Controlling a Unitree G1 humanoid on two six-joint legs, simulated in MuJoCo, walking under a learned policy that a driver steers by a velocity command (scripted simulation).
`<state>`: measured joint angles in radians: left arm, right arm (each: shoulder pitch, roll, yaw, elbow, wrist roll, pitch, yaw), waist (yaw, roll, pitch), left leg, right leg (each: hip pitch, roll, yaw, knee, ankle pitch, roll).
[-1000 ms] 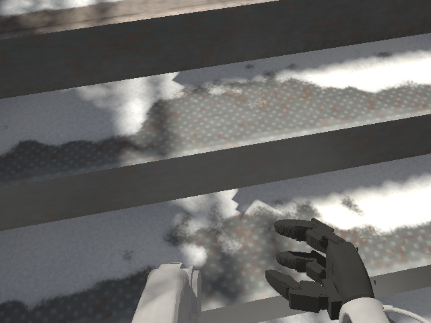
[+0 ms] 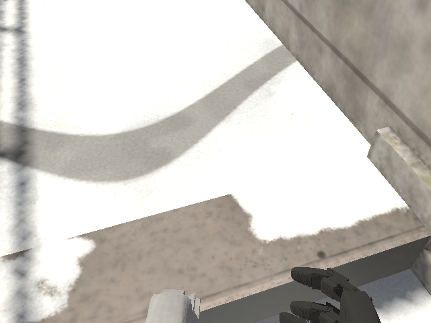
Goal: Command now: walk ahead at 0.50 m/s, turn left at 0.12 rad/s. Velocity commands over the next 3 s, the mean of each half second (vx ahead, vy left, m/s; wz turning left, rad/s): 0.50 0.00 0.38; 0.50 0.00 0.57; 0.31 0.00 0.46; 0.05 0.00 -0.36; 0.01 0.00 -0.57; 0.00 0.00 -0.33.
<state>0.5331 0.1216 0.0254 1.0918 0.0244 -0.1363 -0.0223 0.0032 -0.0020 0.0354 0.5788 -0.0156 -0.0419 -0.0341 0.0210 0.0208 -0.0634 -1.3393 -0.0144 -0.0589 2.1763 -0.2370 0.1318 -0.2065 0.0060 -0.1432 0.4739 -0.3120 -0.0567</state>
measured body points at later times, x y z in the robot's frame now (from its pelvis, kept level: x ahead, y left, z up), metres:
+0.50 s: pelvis +0.28 +0.07 +0.16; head +0.27 +0.10 +0.61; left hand +0.48 +0.27 +0.10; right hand +0.27 -0.17 +0.03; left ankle +0.22 +0.09 -0.56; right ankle +0.38 -0.04 -0.25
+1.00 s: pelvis +0.59 +0.15 +0.34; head +0.58 +0.16 +0.79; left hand +0.48 +0.39 +0.19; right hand +0.90 +0.07 +0.29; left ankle +0.62 +0.31 -0.28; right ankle +0.60 +0.04 -0.39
